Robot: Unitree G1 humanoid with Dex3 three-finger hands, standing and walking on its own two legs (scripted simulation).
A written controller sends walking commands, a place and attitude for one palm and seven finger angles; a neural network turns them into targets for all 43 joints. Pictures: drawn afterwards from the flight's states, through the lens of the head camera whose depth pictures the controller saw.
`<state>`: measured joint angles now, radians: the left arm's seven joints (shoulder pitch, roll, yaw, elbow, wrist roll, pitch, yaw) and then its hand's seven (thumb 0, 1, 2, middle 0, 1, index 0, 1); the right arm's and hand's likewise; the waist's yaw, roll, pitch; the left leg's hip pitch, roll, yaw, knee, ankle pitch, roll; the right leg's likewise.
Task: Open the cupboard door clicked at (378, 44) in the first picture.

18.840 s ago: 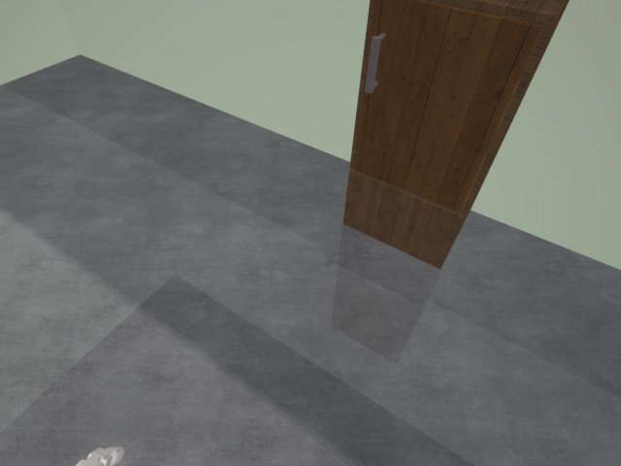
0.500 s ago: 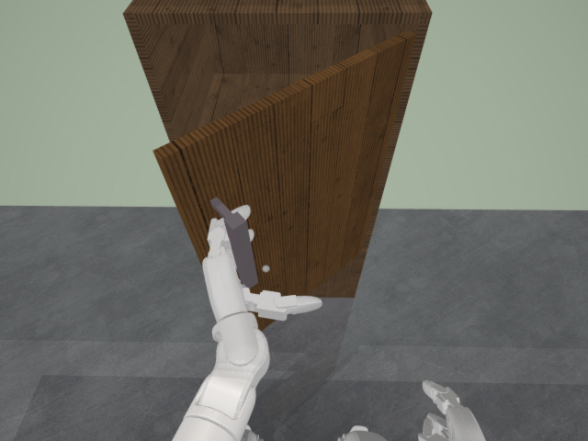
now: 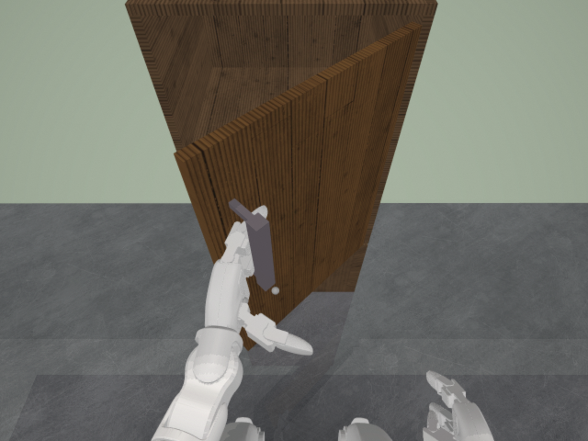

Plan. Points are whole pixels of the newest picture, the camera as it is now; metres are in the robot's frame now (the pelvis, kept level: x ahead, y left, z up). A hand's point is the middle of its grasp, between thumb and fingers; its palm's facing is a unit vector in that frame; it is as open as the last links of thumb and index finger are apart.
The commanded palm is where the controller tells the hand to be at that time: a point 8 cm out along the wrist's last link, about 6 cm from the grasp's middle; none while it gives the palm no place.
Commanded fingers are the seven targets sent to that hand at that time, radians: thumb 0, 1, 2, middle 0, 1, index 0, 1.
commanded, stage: slide the hand sideways off the handle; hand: left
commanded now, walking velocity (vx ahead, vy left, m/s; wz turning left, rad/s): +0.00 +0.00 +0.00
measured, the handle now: (252, 247) +0.36 +0.07 +0.06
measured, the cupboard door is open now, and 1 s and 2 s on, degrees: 44 44 44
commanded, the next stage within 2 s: draw the hand back to the body in 0.80 s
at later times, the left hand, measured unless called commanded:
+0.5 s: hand (239, 323) +0.25 +0.08 +0.06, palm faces -0.03 -1.00 -0.01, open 16.1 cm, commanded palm +0.22 +0.15 +0.06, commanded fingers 0.00 -0.50 0.30 -0.15 -0.30 -0.15 -0.30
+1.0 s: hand (207, 350) +0.22 +0.11 +0.06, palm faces -0.02 -1.00 -0.04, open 16.3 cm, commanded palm +0.20 +0.18 +0.07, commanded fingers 0.00 -0.50 0.30 -0.15 -0.30 -0.15 -0.30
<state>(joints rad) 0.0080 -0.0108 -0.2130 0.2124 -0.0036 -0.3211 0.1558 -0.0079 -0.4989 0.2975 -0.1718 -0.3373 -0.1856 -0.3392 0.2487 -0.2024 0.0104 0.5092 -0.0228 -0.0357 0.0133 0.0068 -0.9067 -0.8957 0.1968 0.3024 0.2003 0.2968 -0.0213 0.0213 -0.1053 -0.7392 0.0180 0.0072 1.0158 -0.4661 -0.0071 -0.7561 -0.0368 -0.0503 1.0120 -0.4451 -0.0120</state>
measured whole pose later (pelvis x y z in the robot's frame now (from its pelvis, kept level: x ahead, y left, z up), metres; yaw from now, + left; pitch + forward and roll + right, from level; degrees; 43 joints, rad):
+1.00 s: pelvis +0.01 -0.01 -0.02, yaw +1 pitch +12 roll -1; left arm 0.50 0.14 -0.06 -0.25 -0.13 -0.32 -0.08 -0.01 -0.50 0.30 -0.15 -0.30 -0.15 -0.31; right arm 0.27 -0.22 0.00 0.42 0.00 -0.09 -0.04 0.01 -0.91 -0.90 0.20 0.30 0.20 0.30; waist 0.00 0.04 -0.13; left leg -0.80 0.03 -0.04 1.13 -0.54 -0.03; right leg -0.80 -0.02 -0.09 1.11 -0.52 -0.03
